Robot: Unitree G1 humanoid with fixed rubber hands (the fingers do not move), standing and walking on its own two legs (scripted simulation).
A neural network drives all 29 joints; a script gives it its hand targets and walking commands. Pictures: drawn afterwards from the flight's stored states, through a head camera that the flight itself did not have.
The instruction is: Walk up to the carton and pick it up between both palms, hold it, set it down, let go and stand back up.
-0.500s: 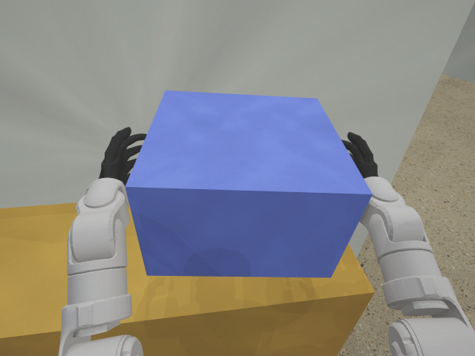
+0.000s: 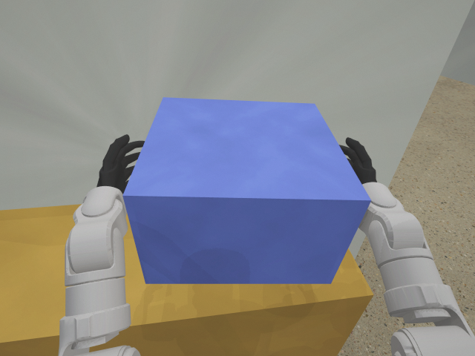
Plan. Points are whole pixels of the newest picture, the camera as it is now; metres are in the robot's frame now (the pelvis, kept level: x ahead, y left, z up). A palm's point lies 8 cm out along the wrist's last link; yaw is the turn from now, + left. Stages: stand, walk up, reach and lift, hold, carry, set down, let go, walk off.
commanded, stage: hold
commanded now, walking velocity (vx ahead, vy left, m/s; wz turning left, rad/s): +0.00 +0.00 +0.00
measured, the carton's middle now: (240, 183) +0.39 +0.01 +0.15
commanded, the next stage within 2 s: set down in 0.20 s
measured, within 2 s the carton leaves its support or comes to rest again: neither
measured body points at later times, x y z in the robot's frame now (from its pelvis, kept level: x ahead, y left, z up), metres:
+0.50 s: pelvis +0.00 +0.00 +0.00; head -0.06 +0.02 +0.45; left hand +0.36 +0.21 +0.20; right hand +0.36 -0.19 +0.17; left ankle +0.01 +0.11 -0.75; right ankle +0.00 -0.09 -0.75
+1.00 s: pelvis +0.02 +0.01 +0.00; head +0.01 +0.03 +0.45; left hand +0.38 +0.20 +0.14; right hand +0.37 -0.19 +0.12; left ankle +0.01 +0.11 -0.75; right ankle +0.00 -0.09 -0.75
